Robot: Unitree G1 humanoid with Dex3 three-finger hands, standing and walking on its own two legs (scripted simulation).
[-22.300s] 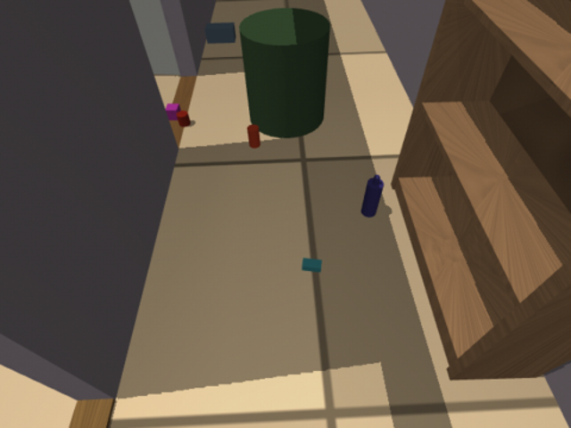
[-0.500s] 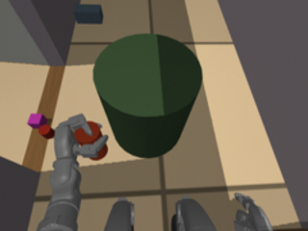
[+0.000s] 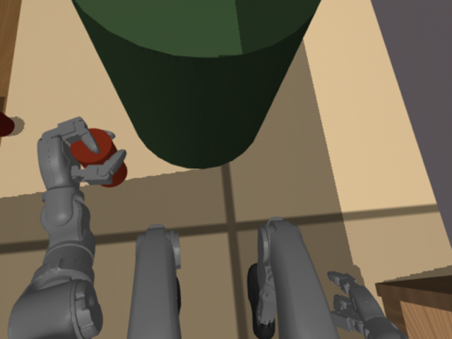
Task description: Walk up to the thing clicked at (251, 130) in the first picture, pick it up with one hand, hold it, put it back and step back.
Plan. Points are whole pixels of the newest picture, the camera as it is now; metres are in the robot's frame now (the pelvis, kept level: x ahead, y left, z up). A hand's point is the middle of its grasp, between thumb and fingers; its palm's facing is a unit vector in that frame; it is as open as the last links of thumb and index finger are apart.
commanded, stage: crouch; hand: left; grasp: from the side
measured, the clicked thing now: (102, 160) +0.43 +0.22 -0.09
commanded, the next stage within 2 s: lower in 0.96 s
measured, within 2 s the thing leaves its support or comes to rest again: neither
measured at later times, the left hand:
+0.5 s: hand (117, 163) +0.46 +0.23 -0.19, palm faces +0.19 -0.98 -0.03, open 5.8 cm
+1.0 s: hand (123, 170) +0.46 +0.23 -0.26, palm faces +0.20 -0.98 -0.02, open 5.6 cm
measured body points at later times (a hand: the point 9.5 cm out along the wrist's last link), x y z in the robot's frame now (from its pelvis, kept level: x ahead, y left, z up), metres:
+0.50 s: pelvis -0.02 +0.01 -0.13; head +0.20 +0.07 +0.26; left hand +0.44 +0.28 -0.19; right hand +0.05 -0.27 -0.24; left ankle +0.07 +0.14 -0.43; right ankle +0.08 -0.13 -0.43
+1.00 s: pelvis -0.02 +0.01 -0.16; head +0.22 +0.09 +0.21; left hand +0.45 +0.29 -0.26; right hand +0.06 -0.27 -0.25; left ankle +0.07 +0.14 -0.43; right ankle +0.08 -0.13 -0.43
